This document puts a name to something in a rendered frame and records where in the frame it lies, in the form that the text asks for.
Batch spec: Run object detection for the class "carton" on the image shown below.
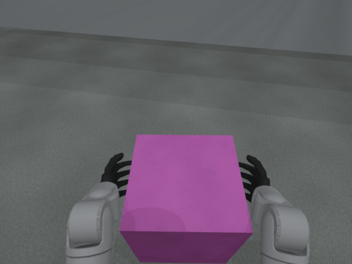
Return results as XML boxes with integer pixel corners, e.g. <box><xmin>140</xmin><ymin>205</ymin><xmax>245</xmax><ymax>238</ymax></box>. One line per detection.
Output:
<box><xmin>119</xmin><ymin>135</ymin><xmax>253</xmax><ymax>263</ymax></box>

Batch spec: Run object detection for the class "right robot hand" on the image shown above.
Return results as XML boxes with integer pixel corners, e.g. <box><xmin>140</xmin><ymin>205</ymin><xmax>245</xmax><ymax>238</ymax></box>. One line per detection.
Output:
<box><xmin>238</xmin><ymin>155</ymin><xmax>270</xmax><ymax>202</ymax></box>

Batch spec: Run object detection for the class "left robot forearm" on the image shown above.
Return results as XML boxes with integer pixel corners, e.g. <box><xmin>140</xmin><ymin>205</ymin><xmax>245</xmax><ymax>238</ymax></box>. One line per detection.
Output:
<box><xmin>66</xmin><ymin>181</ymin><xmax>120</xmax><ymax>264</ymax></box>

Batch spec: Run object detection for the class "left robot hand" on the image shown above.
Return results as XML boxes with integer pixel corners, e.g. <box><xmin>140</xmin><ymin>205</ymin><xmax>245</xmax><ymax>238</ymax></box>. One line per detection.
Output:
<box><xmin>100</xmin><ymin>153</ymin><xmax>132</xmax><ymax>198</ymax></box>

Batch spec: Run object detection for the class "right robot forearm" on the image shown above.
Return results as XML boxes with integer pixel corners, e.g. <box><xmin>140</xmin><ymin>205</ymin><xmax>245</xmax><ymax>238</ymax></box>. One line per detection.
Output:
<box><xmin>251</xmin><ymin>185</ymin><xmax>310</xmax><ymax>264</ymax></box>

